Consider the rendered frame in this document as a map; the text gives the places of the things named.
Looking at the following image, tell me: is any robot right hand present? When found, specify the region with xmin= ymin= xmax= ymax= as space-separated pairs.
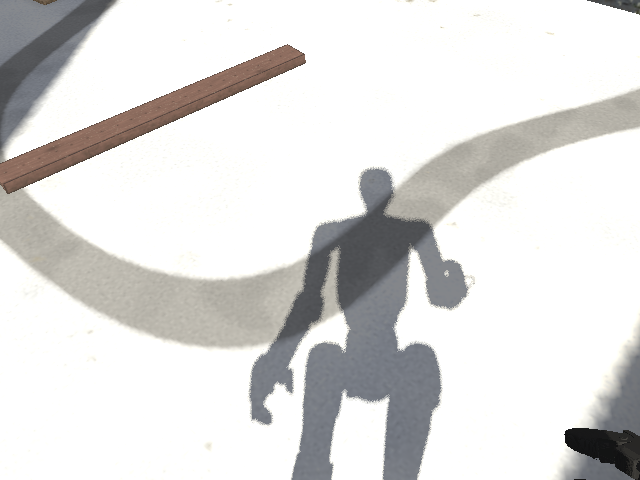
xmin=564 ymin=428 xmax=640 ymax=480

